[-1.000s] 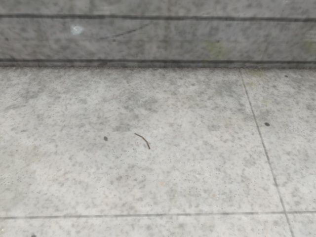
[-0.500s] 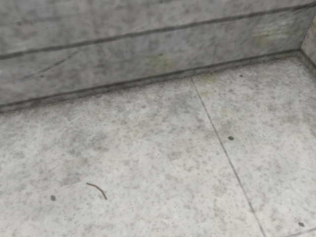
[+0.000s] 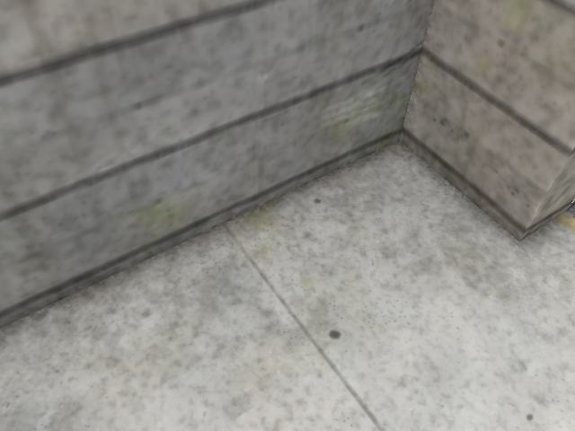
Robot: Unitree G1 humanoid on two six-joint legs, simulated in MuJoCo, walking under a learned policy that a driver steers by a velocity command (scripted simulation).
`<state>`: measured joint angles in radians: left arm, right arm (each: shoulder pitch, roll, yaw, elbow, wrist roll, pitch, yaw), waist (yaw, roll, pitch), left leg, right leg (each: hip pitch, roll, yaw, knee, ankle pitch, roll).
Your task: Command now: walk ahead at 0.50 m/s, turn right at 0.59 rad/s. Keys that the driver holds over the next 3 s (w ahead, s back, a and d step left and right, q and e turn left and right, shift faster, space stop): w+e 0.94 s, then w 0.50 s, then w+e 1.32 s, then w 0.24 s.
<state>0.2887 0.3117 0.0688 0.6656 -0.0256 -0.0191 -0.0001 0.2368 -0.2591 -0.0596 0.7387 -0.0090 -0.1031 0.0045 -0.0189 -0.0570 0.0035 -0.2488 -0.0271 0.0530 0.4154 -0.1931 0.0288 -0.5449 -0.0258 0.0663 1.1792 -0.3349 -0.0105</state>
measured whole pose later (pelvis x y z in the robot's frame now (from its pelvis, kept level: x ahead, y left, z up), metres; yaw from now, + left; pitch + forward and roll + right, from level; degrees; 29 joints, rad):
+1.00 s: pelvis +0.53 -0.13 +0.00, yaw -35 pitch +1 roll +1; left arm 0.30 0.32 0.06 0.67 -0.01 -0.02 0.01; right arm 0.23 -0.28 -0.05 0.75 -0.02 -0.10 0.01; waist -0.01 -0.05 0.02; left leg -0.27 -0.01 0.04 0.43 -0.18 0.02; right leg -0.49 0.00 0.07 1.17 -0.37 -0.01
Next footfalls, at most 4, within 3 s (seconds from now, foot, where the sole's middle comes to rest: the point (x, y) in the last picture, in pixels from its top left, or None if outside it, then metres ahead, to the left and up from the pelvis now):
0.34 right None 0.33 -0.18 -0.78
0.84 left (315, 368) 0.65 -0.08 -0.78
1.34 right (463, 352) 0.69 -0.45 -0.78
1.74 left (426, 273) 0.94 -0.40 -0.78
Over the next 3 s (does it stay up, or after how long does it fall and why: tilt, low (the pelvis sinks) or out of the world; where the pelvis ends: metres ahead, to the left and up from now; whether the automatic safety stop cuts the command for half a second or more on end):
stays up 0.74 -0.66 0.00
